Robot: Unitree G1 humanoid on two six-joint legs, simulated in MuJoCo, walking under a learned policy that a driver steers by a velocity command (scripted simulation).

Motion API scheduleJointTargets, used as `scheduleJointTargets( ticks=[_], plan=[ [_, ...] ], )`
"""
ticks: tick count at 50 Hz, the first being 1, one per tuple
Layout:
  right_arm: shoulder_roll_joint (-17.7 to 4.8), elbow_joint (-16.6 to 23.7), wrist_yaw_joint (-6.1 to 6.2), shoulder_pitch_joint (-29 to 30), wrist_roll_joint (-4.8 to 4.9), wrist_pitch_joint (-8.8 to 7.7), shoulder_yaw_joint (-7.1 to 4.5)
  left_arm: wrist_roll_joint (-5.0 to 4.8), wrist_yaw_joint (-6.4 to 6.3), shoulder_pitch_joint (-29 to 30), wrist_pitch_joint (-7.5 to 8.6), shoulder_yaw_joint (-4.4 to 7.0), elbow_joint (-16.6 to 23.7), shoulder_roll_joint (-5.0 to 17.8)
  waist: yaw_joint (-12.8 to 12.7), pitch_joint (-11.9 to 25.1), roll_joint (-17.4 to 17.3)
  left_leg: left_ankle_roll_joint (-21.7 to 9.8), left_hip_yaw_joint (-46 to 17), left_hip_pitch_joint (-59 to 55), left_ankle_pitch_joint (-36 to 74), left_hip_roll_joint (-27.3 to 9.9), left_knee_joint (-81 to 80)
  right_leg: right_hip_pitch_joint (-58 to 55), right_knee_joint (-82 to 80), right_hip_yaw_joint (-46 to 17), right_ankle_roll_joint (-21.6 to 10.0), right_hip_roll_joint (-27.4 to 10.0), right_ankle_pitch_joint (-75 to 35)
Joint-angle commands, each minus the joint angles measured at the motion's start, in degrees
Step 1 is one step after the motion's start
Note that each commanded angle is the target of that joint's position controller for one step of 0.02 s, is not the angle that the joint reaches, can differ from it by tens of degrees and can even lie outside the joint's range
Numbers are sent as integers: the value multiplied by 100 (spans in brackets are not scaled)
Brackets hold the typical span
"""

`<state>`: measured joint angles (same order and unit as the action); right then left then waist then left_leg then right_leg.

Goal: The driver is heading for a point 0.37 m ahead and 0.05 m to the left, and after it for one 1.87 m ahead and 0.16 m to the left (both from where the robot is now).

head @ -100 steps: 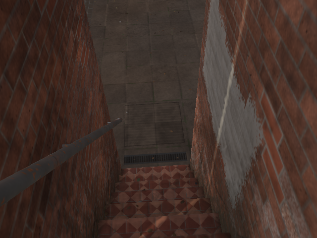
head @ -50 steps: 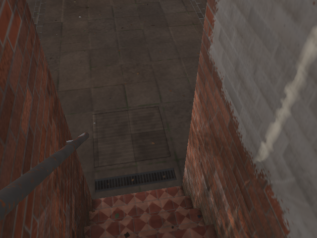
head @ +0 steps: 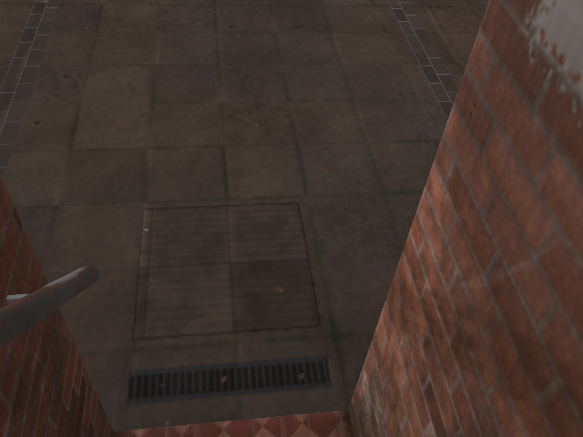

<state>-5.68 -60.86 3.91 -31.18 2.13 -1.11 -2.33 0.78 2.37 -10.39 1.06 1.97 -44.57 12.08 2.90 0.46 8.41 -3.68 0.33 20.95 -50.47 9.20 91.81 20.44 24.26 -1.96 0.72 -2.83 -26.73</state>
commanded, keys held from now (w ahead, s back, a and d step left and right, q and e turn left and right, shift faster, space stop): no key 0.44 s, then w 0.06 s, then no key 0.50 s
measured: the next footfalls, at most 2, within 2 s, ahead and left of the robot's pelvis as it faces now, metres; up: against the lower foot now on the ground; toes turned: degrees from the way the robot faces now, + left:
left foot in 0.30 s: +0.16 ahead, +0.19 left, +0.00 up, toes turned -8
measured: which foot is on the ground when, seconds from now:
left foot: down 0.00-0.00, up 0.02-0.28, down 0.30-1.00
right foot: down 0.00-1.00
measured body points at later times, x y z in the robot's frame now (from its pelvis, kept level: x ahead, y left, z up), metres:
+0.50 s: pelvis +0.12 +0.04 -0.08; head +0.13 +0.03 +0.37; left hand +0.24 +0.26 -0.20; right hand +0.21 -0.19 -0.22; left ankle +0.12 +0.20 -0.79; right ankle +0.05 -0.10 -0.79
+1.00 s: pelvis +0.15 +0.00 -0.06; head +0.18 -0.03 +0.39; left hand +0.19 +0.23 -0.20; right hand +0.20 -0.24 -0.22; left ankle +0.13 +0.20 -0.78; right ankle +0.05 -0.10 -0.79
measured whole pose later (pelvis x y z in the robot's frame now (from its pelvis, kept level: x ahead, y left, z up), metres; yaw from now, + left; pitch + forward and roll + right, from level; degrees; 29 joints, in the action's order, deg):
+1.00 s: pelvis +0.15 +0.00 -0.06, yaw -3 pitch +3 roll +4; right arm -9.6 -54.8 2.9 -11.0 1.8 2.7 -3.6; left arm -0.2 -3.7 -15.9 -1.7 -0.3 -54.5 8.7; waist -1.0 -0.7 1.4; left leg 7.5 -6.6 14.5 -10.1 0.8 30.6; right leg 10.9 35.4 -2.8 -1.1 -2.1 25.9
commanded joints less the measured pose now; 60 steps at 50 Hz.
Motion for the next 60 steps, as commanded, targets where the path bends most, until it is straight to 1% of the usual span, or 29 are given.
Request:
scheduleJointTargets(
  ticks=[1,2,3,4,5,6,8,9,10,11,13,14,15,16,17,18,21,25,30,35,36,40,42,49,54,55,57,59,60],
  plan=[
    [-218,399,-107,132,-49,-162,-185,94,-108,-3320,81,203,-1086,982,-1062,181,306,785,-947,4100,-974,643,3757,-4588,824,-1046,-1356,-1604,-5902],
    [-167,602,-117,-387,-1,-122,-90,-11,-70,-2370,24,-85,-1022,466,-186,773,612,808,-1612,4217,-405,-181,3433,-4319,1572,-1517,-1822,-2016,-5568],
    [-377,645,-59,-30,48,-1,-89,-124,-42,-1885,-7,-215,-875,72,-180,799,-278,802,-1584,3947,65,-487,2660,-3484,1223,-1328,-1839,-1787,-3852],
    [-365,810,-20,391,179,100,-50,-4,-62,-1756,-107,-148,-946,405,-132,725,-798,795,-1424,3788,222,-616,2747,-2739,999,-1397,-1927,-1836,-3033],
    [-535,840,107,792,275,354,-97,156,-145,-1314,-208,-223,-693,323,-121,565,-1845,755,-954,3154,1803,-409,2007,-1556,442,-977,-1544,-1195,-1802],
    [-210,1095,42,520,297,385,74,267,-425,-1251,-335,-124,-927,851,315,525,-228,902,-1611,3134,2498,-939,1584,-930,683,-2097,-2080,-2075,-744],
    [-334,1516,-35,1252,-24,526,114,144,-662,-1108,-438,-400,-778,27,232,-154,-923,1066,-1735,3108,3973,-1106,-547,-32,1038,-1540,-1769,-1444,-10],
    [-193,1654,-60,1547,-102,598,179,43,-760,-730,-502,-398,-667,127,326,-43,-1161,1009,-1116,2158,4711,-1221,-2393,370,895,-1005,-1413,-842,680],
    [-298,1595,-101,1665,-161,558,187,-55,-756,-743,-460,-332,-580,281,178,63,-1018,1060,-607,949,5659,-1085,-3010,877,894,-682,-1226,-577,670],
    [-324,1279,-168,1029,-122,508,144,99,-713,-609,-342,-363,-627,447,487,455,-392,1161,-474,-414,6049,-978,-1905,1550,976,-807,-1199,-701,328],
    [-690,1105,-289,515,-261,437,23,-161,-704,-342,-311,-265,-494,545,629,547,-93,1090,-254,-736,5944,-868,-2564,1390,1661,-257,-1007,-366,1239],
    [-361,1209,-283,529,-325,443,134,-238,-669,-4,-261,-383,-426,126,796,315,-4,916,-275,-1248,5352,-873,-3677,1568,1468,-191,-645,-384,1006],
    [-432,1214,-269,641,-404,416,142,-242,-656,-312,-236,-344,-506,79,599,16,-105,695,-370,-1501,6424,-932,-4576,1523,1650,-69,-425,-152,1144],
    [-903,1422,-313,1325,-415,276,123,-292,-692,-1325,-190,-197,-474,165,-352,-466,-1001,182,-1460,-671,8123,-1248,-5675,1054,1855,-99,-111,245,2280],
    [-1146,1397,-329,1972,-449,225,43,-297,-675,-2039,-199,-166,-451,102,-947,-430,-2188,-172,-2126,16,6820,-1494,-6151,588,1952,-349,-40,214,3421],
    [-891,1460,-345,2349,-400,148,76,-209,-622,-1936,-199,-116,-519,191,-968,-229,-2123,-258,-2174,362,5886,-1388,-6291,-80,1983,-248,-5,121,3646],
    [-600,1481,-295,2072,-125,245,30,-2,-571,-1346,-323,-151,-272,132,-575,-62,-898,460,-1395,-174,5632,-833,-6016,-330,1410,-156,-69,-27,3122],
    [-671,1310,-255,1532,-194,242,-37,31,-487,-1114,-274,-173,-100,123,-415,364,-884,290,-1074,-909,5247,-630,-5824,-234,995,-18,-80,-39,3941],
    [-983,1253,-252,1519,-57,24,-215,-139,-563,-852,-142,-95,-90,240,-299,337,-462,620,-898,-736,5678,-834,-6583,-960,1265,-4,-160,-30,3190],
    [-910,1129,-159,1564,-191,116,-203,-111,-557,-836,-203,-159,-122,88,-279,284,-724,652,-770,-849,5579,-813,-6640,-882,1038,-242,-237,-90,2246],
    [-934,1128,-142,1706,-128,150,-211,-200,-583,-976,-209,-33,-249,388,-374,331,-547,654,-723,-696,5623,-677,-6359,-1080,1122,-184,-184,-36,1950],
    [-903,1034,-104,1752,-36,164,-212,-211,-595,-1101,-204,-90,-443,291,-433,466,-574,697,-658,-460,5586,-738,-6307,-1413,1100,-314,-269,-112,1447],
    [-849,876,-145,1677,-86,182,-211,-54,-551,-930,-291,-108,-528,255,-389,290,-735,580,-645,-613,5643,-727,-6310,-1184,1057,-215,-277,-61,1077],
    [-692,673,-76,1642,-46,420,-181,-96,-651,-969,-232,-146,-956,104,-323,141,-921,718,-512,-800,5765,-735,-6437,-1252,1039,-111,-123,-82,487],
    [-699,646,-69,1640,48,494,-119,-25,-682,-1434,-193,-104,-1355,329,-556,-255,-641,872,-710,-662,5626,-887,-6378,-1747,155,-409,214,-334,-860],
    [-651,625,-52,1542,62,454,-195,-96,-696,-993,-178,-97,-1323,258,-292,-89,-204,1005,-489,-668,5286,-879,-6586,-1763,826,-101,-30,-178,-441],
    [-699,494,-13,1497,13,489,-155,-8,-677,-719,-163,-203,-1274,46,-271,62,-540,1037,-448,-855,5426,-961,-6564,-1667,829,-142,-71,-200,-643],
    [-815,374,5,1431,-97,567,-77,-9,-659,-1002,-124,-144,-1366,253,-497,-123,-685,981,-637,-820,5483,-993,-6423,-1749,-30,-506,188,-424,-1263],
    [-697,345,28,1399,-30,538,-144,-81,-688,-502,-96,-152,-1284,249,-202,96,-179,1095,-428,-925,5143,-1020,-6457,-1760,700,-163,-37,-271,-892]
  ],
)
